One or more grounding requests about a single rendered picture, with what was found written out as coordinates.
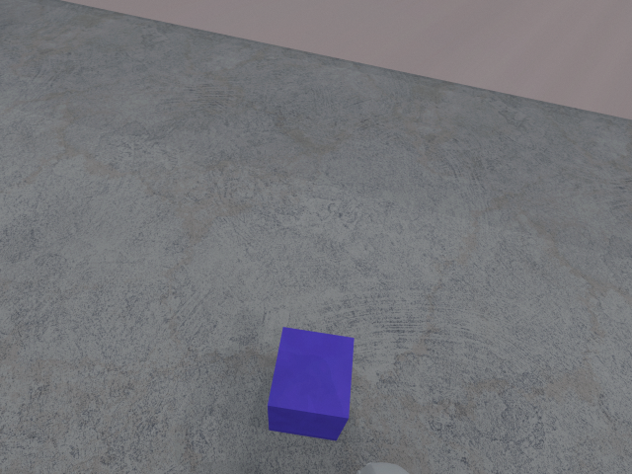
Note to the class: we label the carton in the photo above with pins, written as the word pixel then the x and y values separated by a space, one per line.
pixel 311 388

